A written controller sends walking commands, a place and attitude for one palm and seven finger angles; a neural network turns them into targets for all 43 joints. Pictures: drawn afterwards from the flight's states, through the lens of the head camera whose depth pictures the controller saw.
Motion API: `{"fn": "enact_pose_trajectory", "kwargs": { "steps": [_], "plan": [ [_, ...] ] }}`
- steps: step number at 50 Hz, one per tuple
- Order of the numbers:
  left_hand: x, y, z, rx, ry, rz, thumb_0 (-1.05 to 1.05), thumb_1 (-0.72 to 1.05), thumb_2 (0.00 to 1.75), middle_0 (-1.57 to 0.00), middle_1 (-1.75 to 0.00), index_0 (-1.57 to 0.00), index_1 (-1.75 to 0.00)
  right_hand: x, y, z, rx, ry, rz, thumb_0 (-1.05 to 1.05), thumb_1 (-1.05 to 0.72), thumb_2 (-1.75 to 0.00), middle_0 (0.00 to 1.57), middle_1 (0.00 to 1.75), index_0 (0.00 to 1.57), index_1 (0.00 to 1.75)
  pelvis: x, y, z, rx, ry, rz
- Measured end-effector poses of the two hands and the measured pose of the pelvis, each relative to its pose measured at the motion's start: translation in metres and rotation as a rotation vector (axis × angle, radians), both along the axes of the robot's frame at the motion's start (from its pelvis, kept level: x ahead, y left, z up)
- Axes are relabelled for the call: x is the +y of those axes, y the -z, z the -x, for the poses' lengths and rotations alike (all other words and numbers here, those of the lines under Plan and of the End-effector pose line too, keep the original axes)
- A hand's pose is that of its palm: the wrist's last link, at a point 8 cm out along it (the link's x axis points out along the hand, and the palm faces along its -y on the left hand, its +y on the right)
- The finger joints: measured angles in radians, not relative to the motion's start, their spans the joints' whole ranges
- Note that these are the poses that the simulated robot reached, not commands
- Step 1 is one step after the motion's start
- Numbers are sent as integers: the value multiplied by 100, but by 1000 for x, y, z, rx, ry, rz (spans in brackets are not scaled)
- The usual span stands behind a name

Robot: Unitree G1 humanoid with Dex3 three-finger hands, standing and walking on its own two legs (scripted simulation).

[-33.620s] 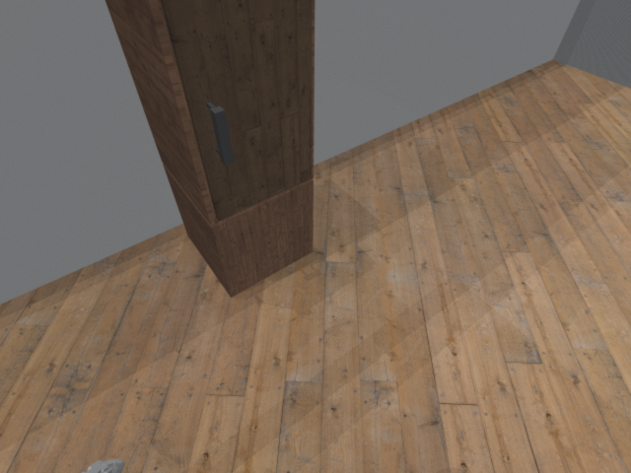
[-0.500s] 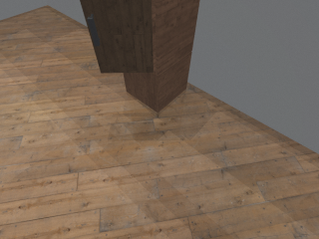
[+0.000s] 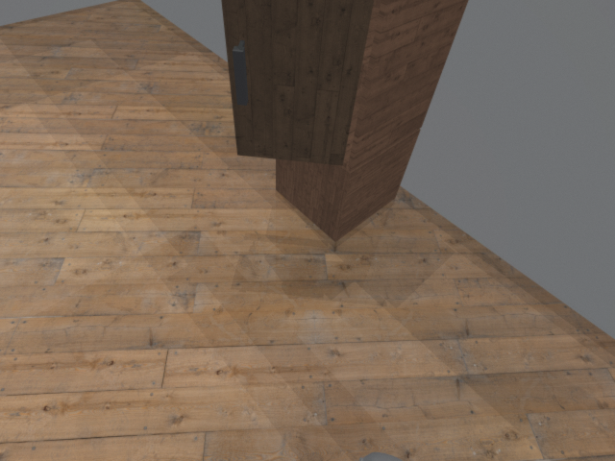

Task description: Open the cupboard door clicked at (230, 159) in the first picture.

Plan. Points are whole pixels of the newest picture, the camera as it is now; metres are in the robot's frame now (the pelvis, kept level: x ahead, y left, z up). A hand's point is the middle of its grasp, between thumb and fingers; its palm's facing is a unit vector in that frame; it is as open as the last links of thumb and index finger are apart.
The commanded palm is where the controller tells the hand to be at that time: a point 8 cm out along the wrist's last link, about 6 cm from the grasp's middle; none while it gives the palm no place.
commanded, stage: take the last steps up to it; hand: left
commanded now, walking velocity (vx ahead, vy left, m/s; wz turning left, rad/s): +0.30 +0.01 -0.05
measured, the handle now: (242, 72) +0.98 +0.25 -0.04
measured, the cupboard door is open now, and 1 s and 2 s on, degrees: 43 43 43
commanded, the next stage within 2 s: come to a stop and stand still in 0.90 s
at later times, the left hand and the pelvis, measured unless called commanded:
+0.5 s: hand (232, 368) +0.27 +0.14 -0.15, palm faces +0.02 -0.98 -0.19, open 7.2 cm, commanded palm none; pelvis +0.17 -0.03 +0.01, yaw -1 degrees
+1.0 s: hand (217, 304) +0.38 +0.19 -0.17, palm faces +0.05 -0.99 -0.17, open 7.3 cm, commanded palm none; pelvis +0.35 +0.02 +0.01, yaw +0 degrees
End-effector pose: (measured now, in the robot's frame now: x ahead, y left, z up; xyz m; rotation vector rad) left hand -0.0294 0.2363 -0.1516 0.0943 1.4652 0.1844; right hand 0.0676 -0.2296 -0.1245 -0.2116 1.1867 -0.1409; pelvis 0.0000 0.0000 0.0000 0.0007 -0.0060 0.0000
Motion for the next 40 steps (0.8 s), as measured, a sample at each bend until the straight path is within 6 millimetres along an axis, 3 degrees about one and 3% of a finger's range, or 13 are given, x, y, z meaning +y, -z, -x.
{"fn": "enact_pose_trajectory", "kwargs": {
  "steps": [8, 14, 17, 19, 21, 24, 29, 37, 40],
  "plan": [
    [8, -25, -146, -248, 87, -24, 1, 91, 90, -20, -30, -19, -29, 6, 2, 35, 168, 94, -29, 0, -93, -90, 21, 30, 20, 30, 6, -11, -48, 0, 11, -19],
    [-14, -34, -243, -344, 175, -29, 1, 91, 90, -20, -30, -19, -29, 9, 11, 51, 304, 167, -82, 1, -92, -90, 21, 30, 20, 30, -7, -7, -93, 3, 24, -32],
    [-31, -31, -285, -386, 212, -32, 0, 91, 90, -20, -30, -19, -29, 5, 20, 48, 362, 198, -106, 1, -91, -90, 21, 30, 20, 30, -20, 3, -119, 3, 29, -36],
    [-40, -27, -301, -409, 211, -32, 0, 91, 90, -20, -30, -19, -29, -1, 25, 39, 392, 206, -116, 1, -91, -90, 21, 30, 20, 30, -27, 8, -133, -4, 27, -20],
    [-47, -27, -303, -400, 194, -27, 0, 91, 90, -20, -30, -20, -29, -8, 24, 18, 392, 202, -111, 1, -91, -90, 21, 30, 20, 30, -31, 5, -145, -10, 22, -13],
    [-52, -25, -291, -330, 148, -16, 0, 91, 90, -20, -30, -20, -30, -20, 18, -31, 331, 181, -90, 1, -91, -90, 20, 30, 20, 30, -33, -3, -165, -5, 18, -5],
    [-31, -25, -274, -229, 69, -50, -2, 96, 90, -20, -30, -20, -30, -30, 7, -130, 181, 111, -62, 1, -91, -90, 20, 30, 20, 30, -31, -10, -200, 12, 6, 2],
    [-7, -2, -247, 1, -21, 4, -1, 93, 90, -20, -30, -20, -30, -8, -1, -290, -42, -20, -14, 1, -91, -90, 20, 30, 20, 30, 0, 2, -268, 4, 7, 20],
    [2, 8, -257, 61, -17, 19, 0, 92, 90, -20, -30, -20, -30, 3, 1, -324, -100, -34, 11, 0, -91, -90, 20, 30, 20, 30, 11, 10, -289, -1, 13, 10]
  ]
}}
